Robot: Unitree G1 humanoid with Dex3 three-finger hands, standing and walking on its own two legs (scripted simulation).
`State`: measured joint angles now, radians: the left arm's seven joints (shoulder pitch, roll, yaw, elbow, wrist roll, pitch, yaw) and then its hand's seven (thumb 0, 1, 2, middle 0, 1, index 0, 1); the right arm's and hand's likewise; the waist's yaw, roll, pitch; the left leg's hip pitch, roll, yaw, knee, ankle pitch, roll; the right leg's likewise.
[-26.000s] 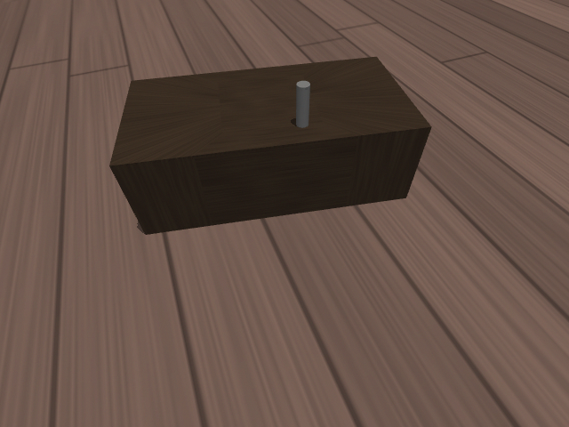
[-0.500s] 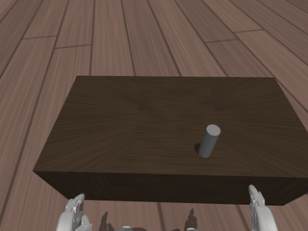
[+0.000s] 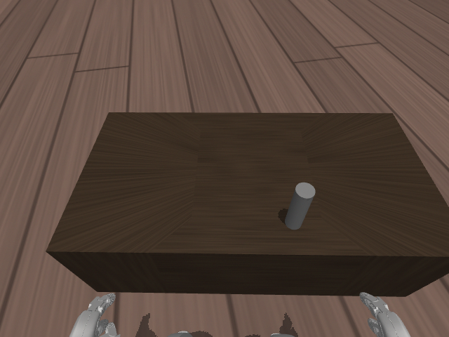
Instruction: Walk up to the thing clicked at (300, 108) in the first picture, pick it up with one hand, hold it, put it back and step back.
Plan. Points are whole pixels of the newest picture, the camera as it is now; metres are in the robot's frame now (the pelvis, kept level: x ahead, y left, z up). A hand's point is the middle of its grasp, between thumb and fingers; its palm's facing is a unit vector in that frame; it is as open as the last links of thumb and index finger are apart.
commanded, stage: stand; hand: right
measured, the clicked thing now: (298, 207) +0.49 -0.20 -0.22
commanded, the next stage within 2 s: none
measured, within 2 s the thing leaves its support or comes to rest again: neither
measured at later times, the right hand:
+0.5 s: hand out of the picture +0.06 -0.24 -0.12, palm faces -0.02 +0.94 -0.35, open 7.5 cm
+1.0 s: hand out of the picture +0.05 -0.24 -0.11, palm faces -0.03 +0.94 -0.35, open 7.4 cm
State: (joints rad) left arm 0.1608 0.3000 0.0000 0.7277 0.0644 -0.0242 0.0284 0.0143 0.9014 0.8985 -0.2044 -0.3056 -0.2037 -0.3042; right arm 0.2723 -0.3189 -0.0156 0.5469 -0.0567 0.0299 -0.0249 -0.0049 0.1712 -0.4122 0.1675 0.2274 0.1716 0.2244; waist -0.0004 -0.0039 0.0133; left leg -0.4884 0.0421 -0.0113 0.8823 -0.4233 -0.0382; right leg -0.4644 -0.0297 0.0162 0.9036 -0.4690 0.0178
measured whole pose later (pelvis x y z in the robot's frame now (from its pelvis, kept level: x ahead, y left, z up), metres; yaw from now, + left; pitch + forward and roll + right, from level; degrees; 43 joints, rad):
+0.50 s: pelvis +0.00 +0.00 +0.04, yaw +0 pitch -3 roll +0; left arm 0.19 0.32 0.02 1.07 0.02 0.01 0.01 0.01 0.91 0.90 -0.20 -0.30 -0.20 -0.30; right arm 0.20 -0.31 0.00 1.04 -0.02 -0.01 -0.02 0.01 -0.88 -0.89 0.20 0.30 0.21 0.30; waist 0.00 -0.01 0.05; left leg -0.23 0.05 -0.01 0.54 -0.26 -0.04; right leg -0.19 -0.02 0.00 0.53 -0.29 0.02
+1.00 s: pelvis -0.01 +0.01 +0.05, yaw +1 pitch -4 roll +0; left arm 0.13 0.34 0.01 1.16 0.02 0.00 0.00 0.01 0.91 0.90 -0.20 -0.30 -0.20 -0.30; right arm 0.14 -0.33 0.00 1.15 -0.02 -0.01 -0.01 0.01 -0.90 -0.90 0.20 0.30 0.21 0.30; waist 0.00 -0.01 0.06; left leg -0.16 0.04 -0.01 0.40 -0.18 -0.03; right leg -0.11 -0.03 -0.01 0.38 -0.20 0.03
